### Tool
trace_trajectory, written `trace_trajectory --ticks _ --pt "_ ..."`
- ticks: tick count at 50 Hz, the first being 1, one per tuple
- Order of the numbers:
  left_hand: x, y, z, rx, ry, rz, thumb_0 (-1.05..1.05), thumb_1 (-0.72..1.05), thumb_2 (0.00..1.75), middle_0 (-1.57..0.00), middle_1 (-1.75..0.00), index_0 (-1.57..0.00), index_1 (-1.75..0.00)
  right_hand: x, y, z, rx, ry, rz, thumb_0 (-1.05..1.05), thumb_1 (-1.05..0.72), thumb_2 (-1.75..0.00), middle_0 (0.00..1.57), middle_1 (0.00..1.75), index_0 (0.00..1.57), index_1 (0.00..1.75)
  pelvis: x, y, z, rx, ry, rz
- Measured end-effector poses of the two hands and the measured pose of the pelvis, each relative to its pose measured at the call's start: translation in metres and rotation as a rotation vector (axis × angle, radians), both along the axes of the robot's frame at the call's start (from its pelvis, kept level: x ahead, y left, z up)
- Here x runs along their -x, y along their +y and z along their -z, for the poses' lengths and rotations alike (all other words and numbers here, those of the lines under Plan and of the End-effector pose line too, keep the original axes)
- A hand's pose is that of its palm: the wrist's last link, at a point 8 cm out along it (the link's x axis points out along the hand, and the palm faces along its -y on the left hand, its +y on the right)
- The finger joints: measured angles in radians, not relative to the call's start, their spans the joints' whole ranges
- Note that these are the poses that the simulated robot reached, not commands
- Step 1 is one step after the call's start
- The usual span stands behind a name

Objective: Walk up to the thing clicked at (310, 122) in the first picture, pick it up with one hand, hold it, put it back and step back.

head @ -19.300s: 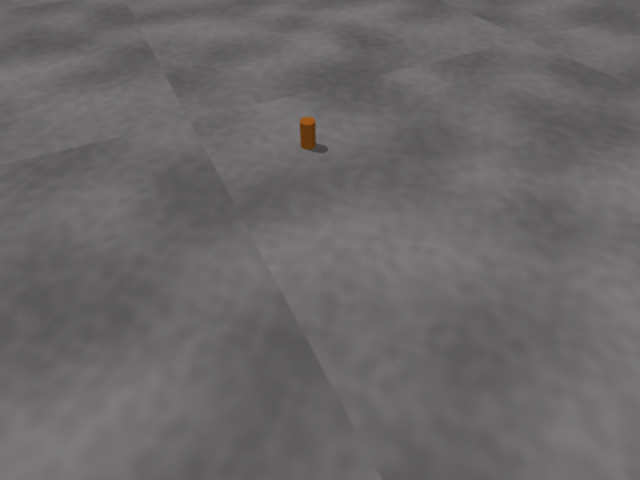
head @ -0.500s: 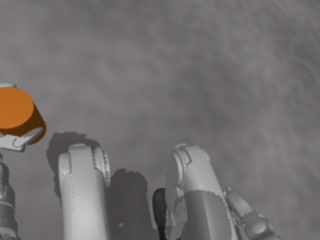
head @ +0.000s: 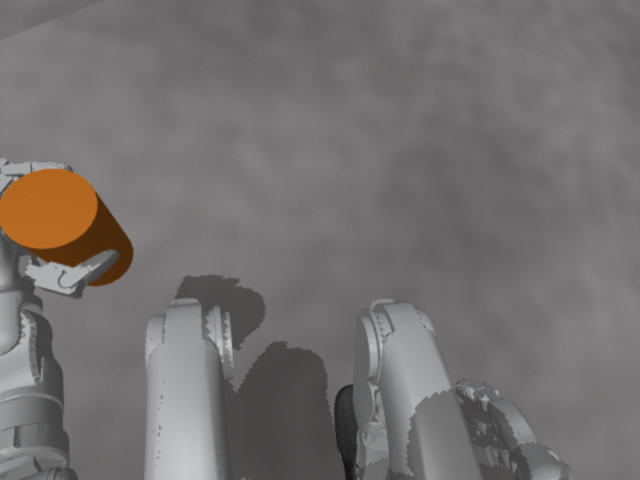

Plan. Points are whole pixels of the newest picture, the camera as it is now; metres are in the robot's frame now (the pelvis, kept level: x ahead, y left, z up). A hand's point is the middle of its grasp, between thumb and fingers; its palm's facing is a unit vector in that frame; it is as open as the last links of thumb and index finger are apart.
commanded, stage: settle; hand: left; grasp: from the side
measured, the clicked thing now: (78, 235) +0.39 +0.29 -0.07
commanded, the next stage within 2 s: lift in 0.66 s
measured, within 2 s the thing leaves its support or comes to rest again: neither
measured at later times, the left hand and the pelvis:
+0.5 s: hand (56, 218) +0.39 +0.29 -0.01, palm faces +0.30 -0.95 -0.04, open 11.3 cm; pelvis +0.00 +0.00 +0.02, yaw +2 degrees
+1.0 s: hand (47, 209) +0.39 +0.29 +0.02, palm faces +0.28 -0.96 -0.04, open 11.3 cm; pelvis +0.00 +0.00 +0.04, yaw +3 degrees
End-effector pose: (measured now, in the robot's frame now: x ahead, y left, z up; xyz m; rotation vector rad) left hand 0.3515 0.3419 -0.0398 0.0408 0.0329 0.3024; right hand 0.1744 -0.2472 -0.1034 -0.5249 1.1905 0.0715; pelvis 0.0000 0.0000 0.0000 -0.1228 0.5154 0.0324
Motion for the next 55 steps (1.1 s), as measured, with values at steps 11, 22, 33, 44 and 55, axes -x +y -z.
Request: trace_trajectory --ticks 11,22,33,44,55 --pt "0.002 -0.003 -0.019 0.006 0.007 -0.005 0.00 -0.53 1.08 -0.64 -0.99 -0.64 -1.00 0.000 -0.002 -0.010 -0.011 -0.021 0.024 0.00 -0.90 -0.90 0.20 0.30 0.20 0.30 0.000 -0.002 -0.013 -0.013 0.015 -0.009" --pt "0.000 -0.005 -0.031 0.005 0.010 -0.006 0.00 -0.55 1.11 -0.64 -1.00 -0.64 -1.01 0.001 -0.003 -0.017 -0.022 -0.032 0.036 0.00 -0.91 -0.90 0.20 0.30 0.20 0.30 0.000 -0.003 -0.022 -0.025 0.025 -0.016" --pt "-0.005 -0.008 -0.040 0.010 0.007 -0.006 0.00 -0.56 1.11 -0.64 -1.00 -0.64 -1.01 0.007 -0.003 -0.022 -0.024 -0.029 0.047 0.00 -0.91 -0.90 0.20 0.30 0.20 0.30 0.001 -0.002 -0.029 -0.028 0.027 -0.020" --pt "-0.004 -0.008 -0.048 0.007 0.013 -0.001 0.00 -0.56 1.11 -0.64 -1.00 -0.64 -1.01 0.014 -0.001 -0.027 -0.029 -0.020 0.065 0.00 -0.91 -0.90 0.20 0.30 0.20 0.30 0.002 -0.002 -0.035 -0.031 0.029 -0.025" --pt "0.002 -0.011 -0.078 0.015 -0.008 0.016 0.00 -0.56 1.12 -0.65 -0.99 -0.65 -1.00 0.012 0.000 -0.041 -0.046 -0.042 0.097 0.00 -0.92 -0.90 0.20 0.30 0.20 0.30 0.001 -0.002 -0.053 -0.039 0.042 -0.033"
